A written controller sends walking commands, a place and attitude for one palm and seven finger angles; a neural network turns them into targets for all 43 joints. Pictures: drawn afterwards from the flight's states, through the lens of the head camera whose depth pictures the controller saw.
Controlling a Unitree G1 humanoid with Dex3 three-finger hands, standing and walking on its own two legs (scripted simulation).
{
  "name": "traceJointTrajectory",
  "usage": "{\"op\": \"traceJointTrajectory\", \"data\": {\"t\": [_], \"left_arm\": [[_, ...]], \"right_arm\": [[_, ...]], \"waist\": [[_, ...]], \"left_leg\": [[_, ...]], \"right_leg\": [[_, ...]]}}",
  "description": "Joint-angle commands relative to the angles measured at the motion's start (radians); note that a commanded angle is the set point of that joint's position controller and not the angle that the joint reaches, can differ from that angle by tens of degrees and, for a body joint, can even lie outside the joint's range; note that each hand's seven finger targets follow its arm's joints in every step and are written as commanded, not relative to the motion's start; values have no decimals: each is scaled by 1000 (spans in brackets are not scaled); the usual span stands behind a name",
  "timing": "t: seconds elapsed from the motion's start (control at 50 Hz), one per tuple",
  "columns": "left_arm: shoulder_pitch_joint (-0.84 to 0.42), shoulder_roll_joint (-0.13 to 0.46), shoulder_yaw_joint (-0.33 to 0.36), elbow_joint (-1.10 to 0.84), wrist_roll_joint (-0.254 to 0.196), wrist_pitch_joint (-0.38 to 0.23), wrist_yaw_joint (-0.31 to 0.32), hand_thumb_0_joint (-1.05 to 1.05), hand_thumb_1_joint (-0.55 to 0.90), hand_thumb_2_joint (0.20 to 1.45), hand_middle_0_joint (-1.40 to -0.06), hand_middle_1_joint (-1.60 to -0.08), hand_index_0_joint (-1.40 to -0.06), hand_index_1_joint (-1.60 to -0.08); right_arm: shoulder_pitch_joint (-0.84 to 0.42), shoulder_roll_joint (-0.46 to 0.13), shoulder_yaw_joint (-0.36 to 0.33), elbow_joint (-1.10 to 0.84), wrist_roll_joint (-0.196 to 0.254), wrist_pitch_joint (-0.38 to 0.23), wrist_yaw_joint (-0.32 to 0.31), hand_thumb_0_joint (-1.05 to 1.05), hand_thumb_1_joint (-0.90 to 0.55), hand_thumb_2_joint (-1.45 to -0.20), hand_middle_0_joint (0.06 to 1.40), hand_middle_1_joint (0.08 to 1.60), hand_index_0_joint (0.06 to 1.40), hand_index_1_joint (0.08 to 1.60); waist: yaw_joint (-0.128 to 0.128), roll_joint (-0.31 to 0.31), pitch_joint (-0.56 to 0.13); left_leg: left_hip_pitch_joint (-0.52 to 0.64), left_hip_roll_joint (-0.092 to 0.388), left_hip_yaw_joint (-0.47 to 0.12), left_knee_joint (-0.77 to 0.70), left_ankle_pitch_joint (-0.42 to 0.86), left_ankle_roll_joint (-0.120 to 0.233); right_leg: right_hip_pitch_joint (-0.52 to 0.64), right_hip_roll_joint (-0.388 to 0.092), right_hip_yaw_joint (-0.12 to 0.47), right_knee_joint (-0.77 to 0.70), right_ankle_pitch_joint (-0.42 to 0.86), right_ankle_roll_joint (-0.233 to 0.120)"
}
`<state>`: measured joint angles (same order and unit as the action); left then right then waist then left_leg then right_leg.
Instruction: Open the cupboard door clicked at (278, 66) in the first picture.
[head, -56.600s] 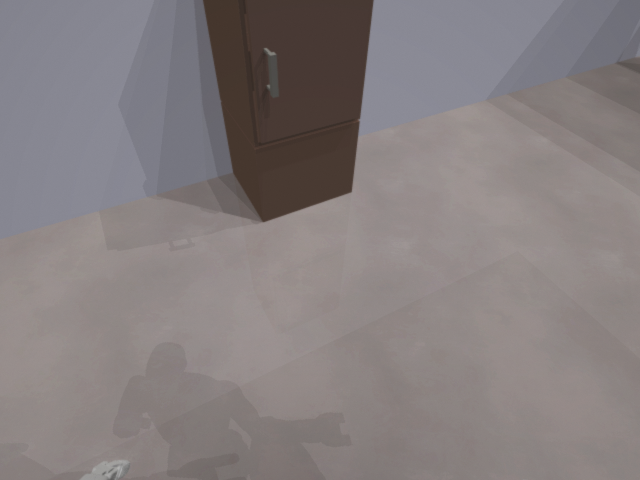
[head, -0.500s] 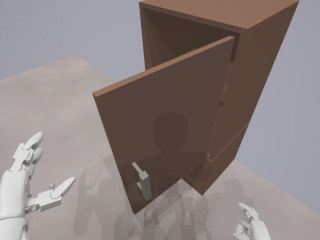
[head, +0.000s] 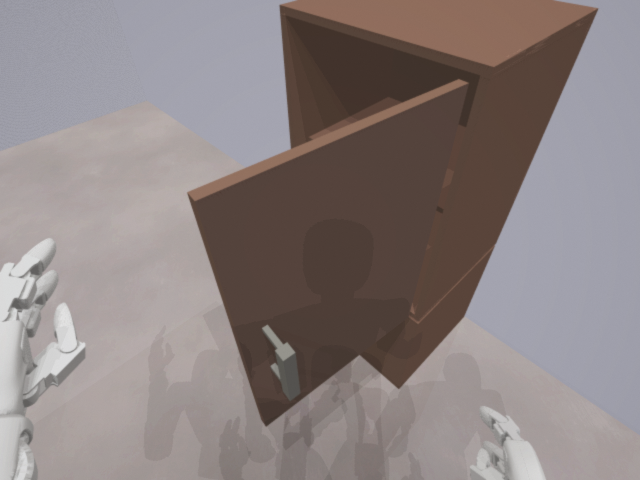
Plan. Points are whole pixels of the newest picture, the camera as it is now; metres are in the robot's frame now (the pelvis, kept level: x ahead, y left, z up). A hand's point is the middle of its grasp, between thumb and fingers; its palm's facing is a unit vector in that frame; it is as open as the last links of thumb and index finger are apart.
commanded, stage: draw the hand back to the body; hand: left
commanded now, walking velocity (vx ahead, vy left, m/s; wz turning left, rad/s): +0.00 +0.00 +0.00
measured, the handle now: (280, 363) +0.31 +0.11 -0.08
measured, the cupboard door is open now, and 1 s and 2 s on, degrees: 84 84 84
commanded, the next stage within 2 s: step back with the hand held close in 0.08 s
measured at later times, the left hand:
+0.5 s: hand (68, 349) +0.18 +0.26 +0.16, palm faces +0.34 -0.79 -0.50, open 7.4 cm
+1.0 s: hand out of the picture +0.07 +0.30 +0.16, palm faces +0.47 -0.72 -0.51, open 7.4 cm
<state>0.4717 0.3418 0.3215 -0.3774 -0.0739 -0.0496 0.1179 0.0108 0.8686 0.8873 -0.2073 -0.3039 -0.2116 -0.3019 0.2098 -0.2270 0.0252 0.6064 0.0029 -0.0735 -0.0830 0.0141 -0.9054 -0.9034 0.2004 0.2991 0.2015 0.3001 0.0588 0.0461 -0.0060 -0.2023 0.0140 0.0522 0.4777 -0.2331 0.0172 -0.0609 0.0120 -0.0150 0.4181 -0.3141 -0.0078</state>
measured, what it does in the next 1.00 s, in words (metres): shifts its weight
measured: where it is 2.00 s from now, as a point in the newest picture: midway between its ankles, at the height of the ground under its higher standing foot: outside the picture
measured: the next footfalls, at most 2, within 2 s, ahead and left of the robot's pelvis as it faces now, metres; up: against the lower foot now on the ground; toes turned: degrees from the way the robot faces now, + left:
left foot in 1.16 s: -0.02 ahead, +0.11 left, +0.00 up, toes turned +6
right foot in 1.54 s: -0.42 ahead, -0.07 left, +0.00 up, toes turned -4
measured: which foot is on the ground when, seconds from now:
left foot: down 0.00-1.00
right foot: down 0.00-1.00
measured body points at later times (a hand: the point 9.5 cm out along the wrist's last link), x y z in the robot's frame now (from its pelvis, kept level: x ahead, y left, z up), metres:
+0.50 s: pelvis -0.03 +0.01 +0.00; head -0.01 -0.01 +0.45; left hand +0.16 +0.30 +0.18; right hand +0.15 -0.24 -0.08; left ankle +0.02 +0.11 -0.74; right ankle -0.05 -0.11 -0.74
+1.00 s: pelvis -0.12 +0.02 -0.02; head -0.09 +0.03 +0.43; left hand +0.04 +0.33 +0.18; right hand +0.07 -0.21 -0.09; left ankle +0.01 +0.11 -0.73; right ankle -0.07 -0.11 -0.74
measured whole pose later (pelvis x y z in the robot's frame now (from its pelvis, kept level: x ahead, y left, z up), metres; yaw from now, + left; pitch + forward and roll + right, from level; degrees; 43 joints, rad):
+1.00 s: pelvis -0.12 +0.02 -0.02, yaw +5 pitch -2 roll -2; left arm 0.51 0.43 0.45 -0.49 -0.02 -0.22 0.14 0.01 0.88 0.90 -0.21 -0.30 -0.22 -0.30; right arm 0.20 -0.22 0.00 0.55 0.00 -0.07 -0.08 0.01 -0.90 -0.90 0.20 0.30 0.20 0.30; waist -0.01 0.03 0.09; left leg -0.47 0.02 0.05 0.57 -0.18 0.06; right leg -0.31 0.05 0.01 0.58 -0.25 0.01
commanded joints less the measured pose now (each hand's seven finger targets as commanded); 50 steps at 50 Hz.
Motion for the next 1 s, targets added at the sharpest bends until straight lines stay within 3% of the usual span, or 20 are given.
{"op": "traceJointTrajectory", "data": {"t": [0.0,0.06,0.1,0.16,0.18,0.2,0.22,0.26,0.34,0.4,0.46,0.48,0.6,0.76,0.88,0.94,0.96,0.98], "left_arm": [[-114,223,146,-269,9,-91,29,0,900,900,-200,-300,-200,-300],[-86,194,131,-219,4,-85,23,0,900,900,-200,-300,-200,-300],[-77,181,126,-177,-3,-82,17,0,900,900,-200,-300,-200,-300],[-96,177,122,-170,-4,-87,10,0,900,900,-200,-300,-200,-300],[-117,192,125,-255,-4,-101,11,0,900,900,-200,-300,-200,-300],[-171,313,242,-298,6,-136,18,0,900,900,-200,-300,-200,-300],[-98,259,203,-228,9,-143,9,0,900,900,-200,-300,-200,-300],[-61,232,174,-229,16,-146,7,0,900,900,-200,-300,-200,-300],[-2,230,179,-234,16,-156,10,0,900,900,-200,-300,-200,-300],[41,252,207,-241,12,-158,15,0,900,900,-200,-300,-200,-300],[65,268,227,-256,7,-158,19,0,900,900,-200,-300,-200,-300],[71,276,234,-267,6,-160,22,0,900,900,-200,-300,-200,-300],[104,265,228,-279,6,-167,33,0,900,900,-200,-300,-200,-300],[65,258,231,-298,34,-207,49,0,900,900,-200,-300,-200,-300],[29,259,265,-322,59,-230,50,0,900,900,-200,-300,-200,-300],[62,255,267,-326,50,-232,47,0,900,900,-200,-300,-200,-300],[75,258,268,-331,46,-234,46,0,900,900,-200,-300,-200,-300],[89,277,274,-346,35,-241,49,0,900,900,-200,-300,-200,-300]], "right_arm": [[-139,-101,-35,-157,1,-81,-15,0,-900,-900,200,300,200,300],[-134,-103,-38,-151,2,-79,-11,0,-900,-900,200,300,200,300],[-138,-106,-42,-150,3,-73,-10,0,-900,-900,200,300,200,300],[-141,-107,-46,-148,4,-66,-11,0,-900,-900,200,300,200,300],[-148,-104,-45,-158,3,-72,-7,0,-900,-900,200,300,200,300],[-145,-128,-45,-180,6,-54,-10,0,-900,-900,200,300,200,300],[-147,-118,-45,-159,0,-39,-12,0,-900,-900,200,300,200,300],[-147,-120,-50,-166,-2,-23,-10,0,-900,-900,200,300,200,300],[-138,-121,-59,-184,0,-2,-14,0,-900,-900,200,300,200,300],[-140,-118,-62,-199,3,16,-16,0,-900,-900,200,300,200,300],[-143,-119,-69,-215,9,33,-15,0,-900,-900,200,300,200,300],[-145,-123,-71,-216,8,35,-16,0,-900,-900,200,300,200,300],[-137,-126,-74,-222,11,34,-14,0,-900,-900,200,300,200,300],[-121,-142,-75,-223,9,-4,-17,0,-900,-900,200,300,200,300],[-127,-149,-82,-219,-1,-46,-17,0,-900,-900,200,300,200,300],[-112,-134,-85,-213,-1,-61,-8,0,-900,-900,200,300,200,300],[-107,-131,-87,-211,-2,-63,-4,0,-900,-900,200,300,200,300],[-92,-123,-91,-204,-3,-64,0,0,-900,-900,200,300,200,300]], "waist": [[3,83,-77],[0,42,-43],[-2,-19,-20],[-4,-14,-21],[5,19,-53],[-44,-5,12],[-46,-39,-6],[-49,-29,-25],[-45,30,-102],[-40,16,-147],[-43,-27,-161],[-40,-10,-172],[-49,22,-136],[-60,60,-31],[-41,164,-59],[-45,109,-64],[-51,69,-53],[-57,0,-68]], "left_leg": [[154,12,-21,-58,211,4],[151,16,-21,-70,200,4],[139,17,-20,-78,170,6],[154,17,-16,-88,145,9],[161,13,-19,-87,151,8],[115,27,-23,-45,108,25],[111,22,-29,-31,100,25],[115,27,-27,-36,146,21],[146,48,-18,-58,295,16],[138,58,-24,-61,381,16],[120,63,-20,-59,375,15],[100,62,-28,-61,376,16],[0,67,-37,-89,213,17],[-267,96,-114,-189,-282,45],[-526,177,-208,-294,-535,88],[-484,141,-165,-199,-471,74],[-435,106,-137,-144,-456,56],[-313,53,-81,-32,-351,26]], "right_leg": [[-112,-10,-8,-81,279,-4],[-122,-5,-12,-89,266,-1],[-124,-4,-9,-104,246,3],[-129,-3,-6,-116,215,5],[-103,-7,-4,-116,219,1],[-210,-50,82,-166,272,5],[-204,-67,84,-167,297,6],[-193,-73,90,-150,357,6],[-155,-54,54,-87,430,17],[-121,-42,38,-50,460,19],[-121,-36,37,-38,458,26],[-101,-36,35,-27,460,24],[-108,-24,47,-20,359,26],[-69,14,53,9,70,30],[125,75,15,235,64,34],[47,55,64,196,55,9],[-39,36,116,131,-1,-10],[-170,-18,197,13,-43,-40]]}}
